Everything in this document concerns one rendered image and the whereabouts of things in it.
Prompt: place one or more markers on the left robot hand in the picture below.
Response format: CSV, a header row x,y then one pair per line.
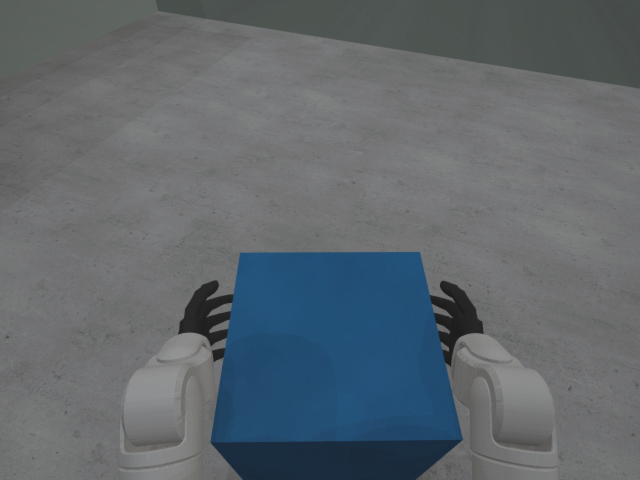
x,y
196,321

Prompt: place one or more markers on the right robot hand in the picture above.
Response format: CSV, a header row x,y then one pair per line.
x,y
464,315

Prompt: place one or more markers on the left robot forearm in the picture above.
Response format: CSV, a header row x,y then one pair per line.
x,y
161,429

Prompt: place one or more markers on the right robot forearm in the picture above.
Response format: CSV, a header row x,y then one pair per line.
x,y
512,414

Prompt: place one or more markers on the carton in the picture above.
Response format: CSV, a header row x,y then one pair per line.
x,y
333,370

